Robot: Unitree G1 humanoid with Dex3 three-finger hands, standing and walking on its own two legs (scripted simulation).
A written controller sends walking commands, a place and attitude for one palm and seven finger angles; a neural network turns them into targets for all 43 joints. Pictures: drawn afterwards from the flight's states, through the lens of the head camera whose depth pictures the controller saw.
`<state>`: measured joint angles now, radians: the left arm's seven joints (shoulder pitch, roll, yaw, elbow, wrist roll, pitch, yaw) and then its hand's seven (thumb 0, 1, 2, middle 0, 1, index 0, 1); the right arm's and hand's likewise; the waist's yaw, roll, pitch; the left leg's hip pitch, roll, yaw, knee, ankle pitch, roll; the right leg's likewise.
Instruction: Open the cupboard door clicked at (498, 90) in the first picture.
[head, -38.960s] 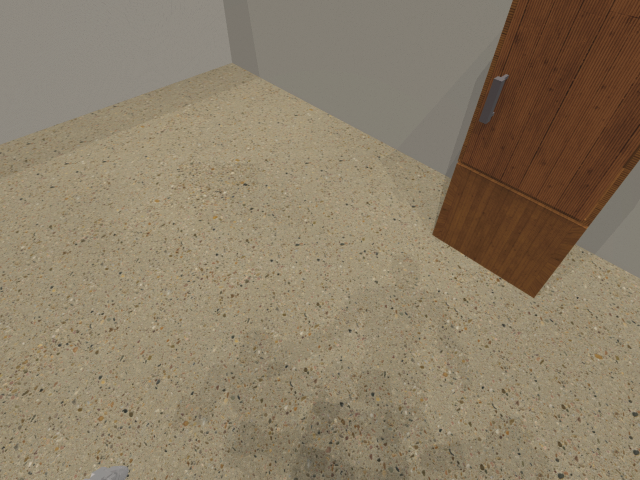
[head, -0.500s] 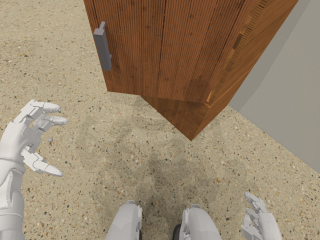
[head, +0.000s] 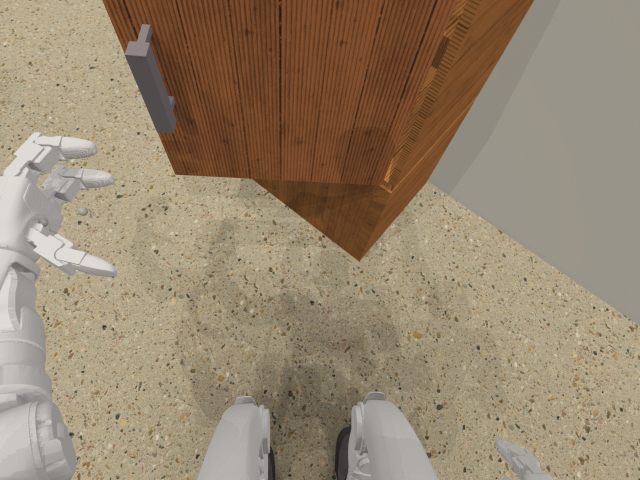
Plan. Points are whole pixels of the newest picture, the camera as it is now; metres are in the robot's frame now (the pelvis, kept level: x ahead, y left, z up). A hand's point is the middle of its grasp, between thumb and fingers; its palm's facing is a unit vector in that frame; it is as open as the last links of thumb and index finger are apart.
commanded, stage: move the hooked fingers beside the handle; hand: left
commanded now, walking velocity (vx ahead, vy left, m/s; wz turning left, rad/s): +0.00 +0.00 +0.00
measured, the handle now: (156, 81) +0.62 +0.24 +0.03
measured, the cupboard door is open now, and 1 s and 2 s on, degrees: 39 39 39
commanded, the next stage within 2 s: slide the fingers in behind the handle in 1.68 s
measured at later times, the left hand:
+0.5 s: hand (95, 151) +0.49 +0.29 +0.04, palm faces -0.01 -1.00 -0.03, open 14.0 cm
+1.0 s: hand (115, 99) +0.58 +0.28 +0.04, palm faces +0.00 -1.00 -0.04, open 13.8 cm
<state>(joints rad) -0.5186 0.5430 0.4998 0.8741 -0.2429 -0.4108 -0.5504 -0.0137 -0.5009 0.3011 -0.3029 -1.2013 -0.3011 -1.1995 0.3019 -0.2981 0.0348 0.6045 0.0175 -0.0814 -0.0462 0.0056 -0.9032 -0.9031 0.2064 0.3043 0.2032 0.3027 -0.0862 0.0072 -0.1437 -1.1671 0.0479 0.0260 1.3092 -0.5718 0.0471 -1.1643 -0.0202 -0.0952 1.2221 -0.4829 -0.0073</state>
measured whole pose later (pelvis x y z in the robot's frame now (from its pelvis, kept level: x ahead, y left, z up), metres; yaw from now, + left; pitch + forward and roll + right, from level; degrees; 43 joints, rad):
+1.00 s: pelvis -0.01 +0.01 -0.04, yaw -4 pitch +35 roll -9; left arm -1.22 1.00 0.56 1.29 0.02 -0.28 -0.49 -0.01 -0.50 0.30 -0.30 -1.20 -0.33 -1.22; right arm 0.38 -0.30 0.15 0.55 -0.03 0.09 -0.03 0.00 -0.90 -0.90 0.21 0.30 0.20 0.30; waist -0.30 0.04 -0.09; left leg -1.49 0.08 -0.02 1.46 -0.59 0.06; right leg -1.44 0.01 -0.14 1.30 -0.47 0.00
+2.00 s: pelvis +0.00 +0.01 -0.03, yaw -3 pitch +35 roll -9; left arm -1.13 0.90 0.54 1.21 -0.01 -0.28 -0.45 -0.01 -0.50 0.30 -0.30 -1.20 -0.28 -1.20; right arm 0.37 -0.27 0.13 0.58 -0.04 0.11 0.00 0.00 -0.90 -0.90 0.21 0.30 0.20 0.30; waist -0.27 0.03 -0.10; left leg -1.43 0.07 -0.03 1.42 -0.60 0.05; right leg -1.39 0.01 -0.14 1.25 -0.47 0.00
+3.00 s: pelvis +0.00 +0.00 -0.02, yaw -2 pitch +33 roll -7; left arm -1.09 0.71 0.47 1.22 -0.03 -0.36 -0.30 -0.01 -0.50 0.30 -0.30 -1.20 -0.29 -1.20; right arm 0.37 -0.27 0.09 0.60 -0.04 0.09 0.02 0.00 -0.91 -0.90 0.21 0.30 0.20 0.30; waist -0.25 0.04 -0.12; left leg -1.37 0.07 -0.01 1.38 -0.59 0.04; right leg -1.35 0.01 -0.12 1.25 -0.47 -0.01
